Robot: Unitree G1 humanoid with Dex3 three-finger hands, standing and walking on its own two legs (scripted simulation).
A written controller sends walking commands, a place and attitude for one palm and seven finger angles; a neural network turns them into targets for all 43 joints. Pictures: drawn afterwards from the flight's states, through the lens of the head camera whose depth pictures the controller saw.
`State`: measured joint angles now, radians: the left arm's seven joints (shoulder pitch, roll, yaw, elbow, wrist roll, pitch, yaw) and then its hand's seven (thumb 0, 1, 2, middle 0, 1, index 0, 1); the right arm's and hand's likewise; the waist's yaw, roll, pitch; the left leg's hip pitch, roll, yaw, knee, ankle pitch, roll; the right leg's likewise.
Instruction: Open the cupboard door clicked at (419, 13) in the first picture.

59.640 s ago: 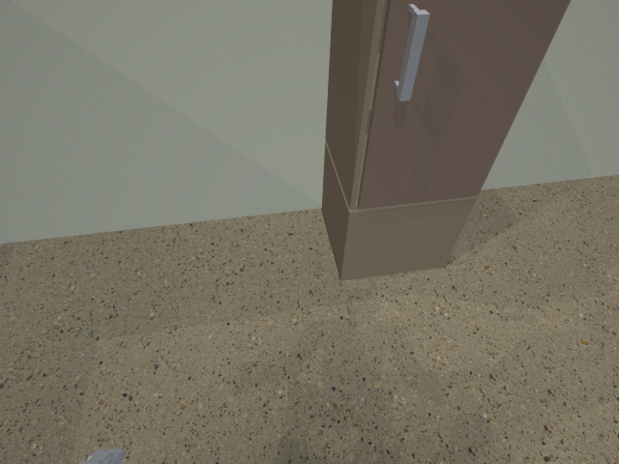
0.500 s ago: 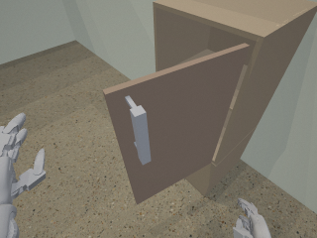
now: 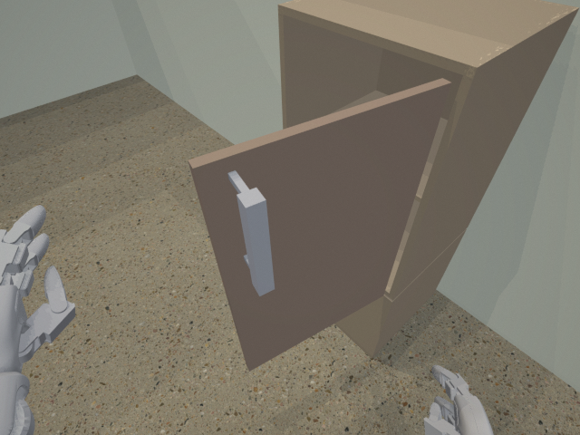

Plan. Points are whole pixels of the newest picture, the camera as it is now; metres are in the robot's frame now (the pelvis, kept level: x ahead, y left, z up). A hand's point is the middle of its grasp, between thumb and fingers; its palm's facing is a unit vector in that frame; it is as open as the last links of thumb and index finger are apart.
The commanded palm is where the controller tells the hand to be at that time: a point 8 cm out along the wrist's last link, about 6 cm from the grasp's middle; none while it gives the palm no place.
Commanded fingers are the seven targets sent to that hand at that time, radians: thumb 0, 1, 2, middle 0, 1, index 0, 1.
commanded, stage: step back with the hand held close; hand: left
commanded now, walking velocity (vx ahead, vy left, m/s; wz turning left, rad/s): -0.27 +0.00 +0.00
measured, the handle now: (250, 236) +0.32 +0.10 +0.13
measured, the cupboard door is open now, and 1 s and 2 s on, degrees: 78 78 78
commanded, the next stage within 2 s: stop stepping back and stand still in 1.02 s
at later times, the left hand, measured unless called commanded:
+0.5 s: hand (24, 362) +0.13 +0.28 +0.15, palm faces +0.39 -0.77 -0.51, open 7.4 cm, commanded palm +0.07 +0.32 +0.17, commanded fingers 0.00 0.90 0.90 -0.20 -0.30 -0.20 -0.30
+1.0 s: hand out of the picture +0.06 +0.27 +0.16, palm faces +0.43 -0.79 -0.43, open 7.5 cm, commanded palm +0.00 +0.30 +0.17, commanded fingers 0.00 0.90 0.90 -0.20 -0.30 -0.20 -0.30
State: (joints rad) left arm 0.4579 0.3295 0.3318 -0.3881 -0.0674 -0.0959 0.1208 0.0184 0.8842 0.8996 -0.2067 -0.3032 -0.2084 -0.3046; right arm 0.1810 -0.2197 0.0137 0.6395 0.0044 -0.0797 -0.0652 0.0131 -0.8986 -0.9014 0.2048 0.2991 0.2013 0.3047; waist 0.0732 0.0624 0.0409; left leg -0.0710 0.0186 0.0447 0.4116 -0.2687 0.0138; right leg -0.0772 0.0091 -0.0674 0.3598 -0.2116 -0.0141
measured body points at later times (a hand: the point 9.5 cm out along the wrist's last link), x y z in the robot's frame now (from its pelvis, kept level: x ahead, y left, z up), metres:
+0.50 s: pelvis -0.07 +0.02 -0.02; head -0.04 +0.03 +0.43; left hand +0.11 +0.32 +0.17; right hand +0.10 -0.23 -0.10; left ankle -0.02 +0.11 -0.74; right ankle +0.00 -0.11 -0.74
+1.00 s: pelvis -0.15 +0.01 -0.01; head -0.12 +0.02 +0.44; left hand +0.03 +0.31 +0.19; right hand +0.01 -0.21 -0.09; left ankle -0.02 +0.11 -0.74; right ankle -0.26 -0.11 -0.72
